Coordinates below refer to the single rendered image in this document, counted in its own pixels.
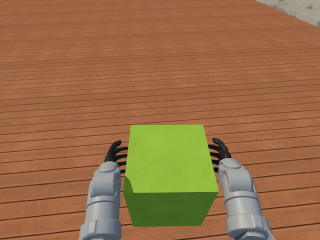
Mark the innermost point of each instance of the robot right forearm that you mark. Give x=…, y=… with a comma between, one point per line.
x=245, y=219

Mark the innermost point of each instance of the robot left forearm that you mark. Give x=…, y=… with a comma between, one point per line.
x=103, y=205

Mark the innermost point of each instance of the left robot hand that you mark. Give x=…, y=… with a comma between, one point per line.
x=111, y=155

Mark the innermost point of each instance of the carton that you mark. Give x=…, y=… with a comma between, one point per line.
x=169, y=176

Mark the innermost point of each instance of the right robot hand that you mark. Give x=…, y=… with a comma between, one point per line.
x=223, y=152

